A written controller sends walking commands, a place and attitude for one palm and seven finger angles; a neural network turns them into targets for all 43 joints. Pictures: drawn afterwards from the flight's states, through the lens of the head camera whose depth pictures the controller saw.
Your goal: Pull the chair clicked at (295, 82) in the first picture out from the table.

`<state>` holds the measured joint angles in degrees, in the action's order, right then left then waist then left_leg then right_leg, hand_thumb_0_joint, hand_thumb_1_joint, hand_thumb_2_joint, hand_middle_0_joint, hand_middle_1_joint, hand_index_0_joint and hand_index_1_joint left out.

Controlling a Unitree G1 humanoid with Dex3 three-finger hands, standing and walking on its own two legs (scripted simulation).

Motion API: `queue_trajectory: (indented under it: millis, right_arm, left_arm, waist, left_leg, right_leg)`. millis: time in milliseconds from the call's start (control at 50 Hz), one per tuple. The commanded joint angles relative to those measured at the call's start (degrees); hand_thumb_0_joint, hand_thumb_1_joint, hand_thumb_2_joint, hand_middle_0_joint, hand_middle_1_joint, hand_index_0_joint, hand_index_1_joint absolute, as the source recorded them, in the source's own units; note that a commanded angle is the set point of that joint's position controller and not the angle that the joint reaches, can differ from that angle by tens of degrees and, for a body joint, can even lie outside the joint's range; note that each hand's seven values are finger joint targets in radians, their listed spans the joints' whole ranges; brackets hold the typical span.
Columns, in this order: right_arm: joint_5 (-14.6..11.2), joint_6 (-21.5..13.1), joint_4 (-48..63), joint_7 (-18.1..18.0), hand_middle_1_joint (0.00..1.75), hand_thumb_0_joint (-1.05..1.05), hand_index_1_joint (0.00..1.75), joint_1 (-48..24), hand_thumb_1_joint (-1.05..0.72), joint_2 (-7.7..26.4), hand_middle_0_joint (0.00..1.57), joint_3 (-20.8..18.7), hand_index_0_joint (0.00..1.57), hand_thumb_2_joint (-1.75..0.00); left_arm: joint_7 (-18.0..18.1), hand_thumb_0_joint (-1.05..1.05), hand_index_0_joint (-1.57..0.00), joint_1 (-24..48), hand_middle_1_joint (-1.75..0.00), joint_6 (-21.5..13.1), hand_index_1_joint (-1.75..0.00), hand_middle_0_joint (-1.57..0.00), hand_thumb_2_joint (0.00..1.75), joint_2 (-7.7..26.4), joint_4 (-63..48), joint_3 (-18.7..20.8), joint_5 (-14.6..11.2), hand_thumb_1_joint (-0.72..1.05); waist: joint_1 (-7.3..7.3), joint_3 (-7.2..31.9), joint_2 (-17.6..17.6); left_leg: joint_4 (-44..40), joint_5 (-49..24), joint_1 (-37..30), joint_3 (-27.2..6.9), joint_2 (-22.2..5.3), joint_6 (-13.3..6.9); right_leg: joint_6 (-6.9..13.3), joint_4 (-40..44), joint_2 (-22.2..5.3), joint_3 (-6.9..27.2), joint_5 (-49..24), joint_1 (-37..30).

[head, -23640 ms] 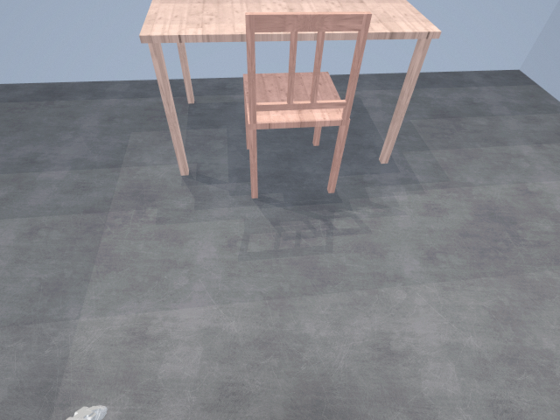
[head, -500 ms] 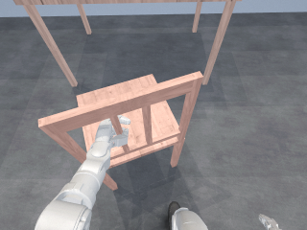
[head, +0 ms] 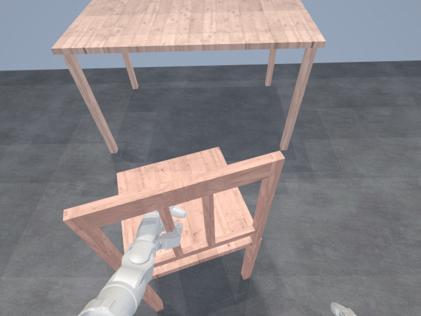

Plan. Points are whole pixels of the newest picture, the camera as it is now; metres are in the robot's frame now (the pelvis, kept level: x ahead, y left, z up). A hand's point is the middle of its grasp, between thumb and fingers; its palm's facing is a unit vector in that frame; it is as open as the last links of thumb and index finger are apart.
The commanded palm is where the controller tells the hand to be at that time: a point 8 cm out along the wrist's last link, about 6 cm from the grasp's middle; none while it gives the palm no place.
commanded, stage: stop walking, hand still on the chair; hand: left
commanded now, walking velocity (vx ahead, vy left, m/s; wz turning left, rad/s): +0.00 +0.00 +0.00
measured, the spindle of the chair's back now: (171, 232) +0.32 +0.11 -0.11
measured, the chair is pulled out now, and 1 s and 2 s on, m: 0.65 0.65 0.65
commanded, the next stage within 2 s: open the thumb and straighten the fingers in 0.30 s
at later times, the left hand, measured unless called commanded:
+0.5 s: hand (174, 234) +0.30 +0.09 -0.06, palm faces -0.13 -0.98 -0.14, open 5.7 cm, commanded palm +0.28 +0.14 -0.04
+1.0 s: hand (173, 230) +0.31 +0.09 -0.06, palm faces -0.14 -0.98 -0.15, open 15.8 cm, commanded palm +0.29 +0.15 -0.04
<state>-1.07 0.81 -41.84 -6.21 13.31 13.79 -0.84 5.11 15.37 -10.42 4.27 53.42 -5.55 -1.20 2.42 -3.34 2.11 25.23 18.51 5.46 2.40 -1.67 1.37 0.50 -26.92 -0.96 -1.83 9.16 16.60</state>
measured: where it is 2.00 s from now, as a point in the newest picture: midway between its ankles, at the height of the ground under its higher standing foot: outside the picture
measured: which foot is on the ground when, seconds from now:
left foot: down 0.00-1.00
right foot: down 0.00-1.00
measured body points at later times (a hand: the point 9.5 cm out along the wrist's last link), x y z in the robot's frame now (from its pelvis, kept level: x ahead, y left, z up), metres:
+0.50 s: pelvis +0.00 +0.01 +0.00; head +0.03 +0.00 +0.45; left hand +0.30 +0.15 -0.05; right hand +0.09 -0.23 -0.13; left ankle -0.05 +0.13 -0.74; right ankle +0.06 -0.11 -0.74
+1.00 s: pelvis +0.00 +0.00 -0.02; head +0.05 -0.01 +0.42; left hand +0.31 +0.15 -0.05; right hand +0.13 -0.24 -0.13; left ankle -0.05 +0.13 -0.74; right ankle +0.06 -0.11 -0.74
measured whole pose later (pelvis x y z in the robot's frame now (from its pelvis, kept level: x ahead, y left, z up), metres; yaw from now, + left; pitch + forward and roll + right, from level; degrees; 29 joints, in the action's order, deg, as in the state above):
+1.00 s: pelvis +0.00 +0.00 -0.02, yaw +2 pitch +9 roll +1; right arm -2.0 -2.4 -34.1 -2.1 15.0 13.6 -0.1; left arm 1.6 8.0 3.6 7.2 28.0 -6.1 -1.5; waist 3.5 4.0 1.6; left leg 40.5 25.2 24.0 1.3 -0.7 0.8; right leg 0.1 -41.0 -2.6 -2.3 15.3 34.4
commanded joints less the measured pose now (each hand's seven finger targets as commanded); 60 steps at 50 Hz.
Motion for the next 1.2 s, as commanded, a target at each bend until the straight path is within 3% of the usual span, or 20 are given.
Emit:
queue_trajectory:
  millis: [0, 160, 320, 360, 380, 400, 420, 440, 480, 520, 580, 600, 620, 680, 800, 900, 980, 1040, 1080, 1180]
  right_arm:
    - [-0.1, -1.3, 7.2, -0.4, 0.3, 0.0, 0.3, -1.0, -0.9, 5.6, 0.2, -1.4, 0.2, -0.9]
    - [0.0, -1.0, 8.0, -0.6, 0.3, 0.0, 0.3, -1.1, -0.9, 5.8, 0.2, -1.2, 0.2, -0.9]
    - [0.1, -0.7, 7.8, -0.8, 0.3, 0.0, 0.3, -0.7, -0.9, 5.7, 0.2, -1.1, 0.2, -0.9]
    - [0.0, -0.7, 7.4, -0.9, 0.3, 0.0, 0.3, -0.6, -0.9, 5.8, 0.2, -1.1, 0.2, -0.9]
    - [0.3, -1.3, 9.2, -0.7, 0.3, 0.0, 0.3, -1.9, -0.9, 5.3, 0.2, -1.1, 0.2, -0.9]
    - [-2.2, -2.1, 7.8, 1.0, 0.3, 0.0, 0.3, 0.3, -0.9, 6.9, 0.2, -1.7, 0.2, -0.9]
    - [-2.1, -2.8, 8.3, 1.9, 0.3, 0.0, 0.3, 0.1, -0.9, 7.4, 0.2, -2.1, 0.2, -0.9]
    - [-2.1, -3.3, 8.2, 2.5, 0.3, 0.0, 0.3, -0.1, -0.9, 7.2, 0.2, -2.2, 0.2, -0.9]
    - [-1.7, -4.8, 9.4, 3.5, 0.3, 0.0, 0.3, -0.3, -0.9, 6.1, 0.2, -2.0, 0.2, -0.9]
    - [-1.5, -5.6, 9.4, 4.2, 0.3, 0.0, 0.3, 0.6, -0.9, 6.3, 0.2, -2.0, 0.2, -0.9]
    - [-1.5, -5.8, 10.1, 4.9, 0.3, 0.0, 0.3, 1.0, -0.9, 6.9, 0.2, -2.2, 0.2, -0.9]
    - [-1.6, -5.9, 10.8, 5.1, 0.3, 0.0, 0.3, 0.6, -0.9, 6.9, 0.2, -2.2, 0.2, -0.9]
    - [-1.6, -5.7, 10.7, 4.8, 0.3, 0.0, 0.3, 0.9, -0.9, 7.7, 0.2, -2.3, 0.2, -0.9]
    - [-1.5, -5.8, 12.3, 4.5, 0.3, 0.0, 0.3, 0.5, -0.9, 7.2, 0.2, -2.1, 0.2, -0.9]
    - [-1.5, -5.7, 13.8, 4.1, 0.3, 0.0, 0.3, 1.0, -0.9, 7.9, 0.2, -2.4, 0.2, -0.9]
    - [-1.3, -5.7, 14.9, 3.7, 0.3, 0.0, 0.3, 1.0, -0.9, 7.8, 0.2, -2.2, 0.2, -0.9]
    - [-1.3, -5.6, 15.7, 3.7, 0.3, 0.0, 0.3, 0.7, -0.9, 7.6, 0.2, -1.9, 0.2, -0.9]
    - [-1.3, -5.6, 16.1, 3.4, 0.3, 0.0, 0.3, 0.5, -0.9, 8.0, 0.2, -1.8, 0.2, -0.9]
    - [-1.1, -5.8, 16.6, 3.3, 0.3, 0.0, 0.3, 0.6, -0.9, 7.4, 0.2, -1.8, 0.2, -0.9]
    - [-1.2, -5.6, 16.9, 3.2, 0.3, 0.0, 0.3, 0.3, -0.9, 7.5, 0.2, -1.6, 0.2, -0.9]
  left_arm:
    - [-0.3, 0.0, -0.5, 11.6, -1.45, -2.0, -1.45, -0.5, 0.9, 5.1, -9.4, 0.7, 0.4, 0.9]
    - [-0.2, 0.0, -0.5, 10.9, -1.45, -1.1, -1.45, -0.5, 0.9, 4.8, -10.9, 0.3, 0.2, 0.9]
    - [-0.4, 0.0, -0.5, 10.0, -1.45, -1.0, -1.45, -0.5, 0.9, 4.4, -10.6, -0.2, 0.1, 0.9]
    - [-0.4, 0.0, -0.5, 9.4, -1.45, -1.0, -1.45, -0.5, 0.9, 4.5, -10.6, -0.3, 0.0, 0.9]
    - [-0.2, 0.0, -0.5, 14.4, -1.45, -2.4, -1.45, -0.5, 0.9, 7.7, -24.3, 1.8, 0.1, 0.9]
    - [-1.0, 0.0, -0.5, 8.1, -1.45, -0.6, -1.45, -0.5, 0.84, 2.8, -16.3, -0.8, -1.8, 0.78]
    - [-1.5, 0.0, -0.5, 8.2, -1.45, -1.0, -1.45, -0.5, 0.78, 5.8, -20.7, 2.0, -1.8, 0.66]
    - [-1.5, 0.0, -0.5, 7.0, -1.45, -0.9, -1.45, -0.5, 0.73, 7.4, -21.3, 2.3, -1.2, 0.54]
    - [-1.7, 0.0, -0.5, 9.6, -1.45, -0.9, -1.45, -0.5, 0.61, 5.1, -28.8, -0.7, -0.1, 0.3]
    - [-1.7, 0.0, -0.5, 9.6, -1.45, 0.8, -1.45, -0.5, 0.49, 4.9, -29.1, -1.2, 0.4, 0.05]
    - [-2.1, 0.0, -0.5, 5.7, -1.45, 4.0, -1.45, -0.5, 0.32, 5.3, -29.3, 0.1, -0.2, -0.31]
    - [-2.4, 0.0, -0.47, 4.6, -1.38, 5.0, -1.38, -0.47, 0.26, 4.0, -29.2, -0.6, -0.5, -0.43]
    - [-2.1, 0.0, -0.45, 9.7, -1.3, 5.3, -1.3, -0.45, 0.2, 9.6, -31.2, 3.7, -0.4, -0.55]
    - [-3.1, 0.0, -0.38, 8.6, -1.09, 6.7, -1.09, -0.38, 0.2, 4.9, -31.8, -0.2, -0.5, -0.55]
    - [-3.5, 0.0, -0.22, 8.5, -0.65, 9.1, -0.65, -0.22, 0.2, 5.5, -33.4, 0.9, -0.9, -0.55]
    - [-3.2, 0.0, -0.1, 6.9, -0.29, 10.1, -0.29, -0.1, 0.2, 8.5, -36.1, 3.2, -0.3, -0.55]
    - [-3.4, 0.0, 0.0, 5.2, 0.0, 11.5, 0.0, 0.0, 0.2, 6.2, -37.8, 0.7, 0.0, -0.55]
    - [-3.5, 0.0, 0.0, 5.6, 0.0, 12.7, 0.0, 0.0, 0.2, 8.3, -38.4, 2.5, -0.4, -0.55]
    - [-3.6, 0.0, 0.0, 4.8, 0.0, 12.6, 0.0, 0.0, 0.2, 7.0, -41.5, 1.2, -0.2, -0.55]
    - [-4.1, 0.0, 0.0, 1.3, 0.0, 13.8, 0.0, 0.0, 0.2, 8.1, -41.9, 1.9, -0.4, -0.55]
  waist:
    - [-1.22, 13.8, -3.1]
    - [-1.47, 12.4, -1.3]
    - [-1.13, 13.6, -5.6]
    - [-1.12, 13.2, -3.7]
    - [-1.61, 14.5, -3.8]
    - [2.76, 15.6, -13.7]
    - [1.1, 17.5, -15.5]
    - [1.37, 16.7, -11.7]
    - [1.26, 19.4, -1.5]
    - [1.46, 20.1, 1.0]
    - [1.0, 21.0, -1.3]
    - [0.86, 20.2, -1.9]
    - [1.2, 21.1, -1.9]
    - [1.28, 20.6, -1.6]
    - [1.64, 21.7, -6.0]
    - [0.95, 22.6, -5.1]
    - [1.49, 22.1, -5.2]
    - [1.43, 21.8, -6.3]
    - [1.38, 24.2, -4.7]
    - [1.44, 22.6, -5.1]
  left_leg:
    - [-3.1, -18.1, 2.2, -3.5, -5.2, -1.6]
    - [-4.7, -15.2, 3.3, -3.8, -5.2, -1.7]
    - [-3.2, -17.1, 2.7, -3.4, -5.0, -1.3]
    - [-3.6, -17.6, 2.4, -3.2, -5.0, -1.4]
    - [-3.4, -18.2, 1.6, -3.4, -5.0, -1.7]
    - [-1.8, -15.2, 12.0, -0.2, -1.5, -2.2]
    - [0.0, -14.4, 14.6, 0.2, -1.4, -2.5]
    - [0.2, -12.3, 16.1, 0.3, -1.0, -2.3]
    - [0.7, -12.9, 14.4, 0.7, 0.0, -1.8]
    - [2.0, -13.4, 14.3, 0.3, 0.3, -1.5]
    - [3.4, -12.3, 16.9, 0.1, 0.5, -1.4]
    - [3.8, -11.4, 17.7, 0.2, 0.5, -1.4]
    - [4.3, -10.2, 18.6, 0.1, 0.7, -1.6]
    - [5.0, -9.1, 19.4, 0.0, 1.0, -1.6]
    - [7.7, -8.3, 21.9, -0.3, 1.3, -1.8]
    - [9.0, -8.3, 23.0, -0.5, 1.6, -1.9]
    - [10.0, -9.1, 23.2, -0.7, 1.6, -1.9]
    - [10.5, -7.5, 24.6, -0.8, 1.9, -2.2]
    - [10.8, -9.0, 23.4, -0.6, 2.0, -2.1]
    - [11.7, -8.2, 24.8, -0.6, 2.2, -2.2]
  right_leg:
    - [1.6, 1.3, -5.9, 5.6, -14.8, -11.2]
    - [1.5, 1.8, -4.7, 5.4, -10.1, -9.4]
    - [2.0, 1.5, -5.7, 6.2, -15.5, -10.5]
    - [1.9, 1.3, -5.5, 5.9, -15.5, -9.8]
    - [1.8, 1.1, -5.6, 6.1, -16.9, -11.6]
    - [0.3, -0.4, -2.9, 0.5, -15.9, -11.5]
    - [0.5, -1.8, -2.7, 1.3, -16.5, -11.7]
    - [0.4, -2.5, -3.1, 1.5, -14.6, -11.1]
    - [0.8, -3.2, -2.6, 1.0, -13.1, -8.5]
    - [0.9, -4.2, -2.1, 0.4, -11.9, -5.8]
    - [0.8, -5.5, -1.8, 0.0, -11.6, -5.7]
    - [0.8, -5.9, -1.7, -0.3, -10.4, -4.5]
    - [0.5, -6.3, -1.7, 0.2, -9.7, -4.4]
    - [0.5, -7.5, -1.3, -0.5, -7.1, -2.4]
    - [0.0, -9.5, -1.1, -0.5, -6.7, -1.0]
    - [0.0, -10.7, -1.2, -0.2, -6.9, -1.4]
    - [-0.1, -11.5, -1.2, -0.5, -7.8, -0.3]
    - [-0.2, -11.3, -1.2, -0.3, -6.6, -0.4]
    - [-0.3, -11.9, -1.4, -0.3, -8.4, -1.6]
    - [-0.4, -11.9, -1.5, -0.1, -8.4, -1.2]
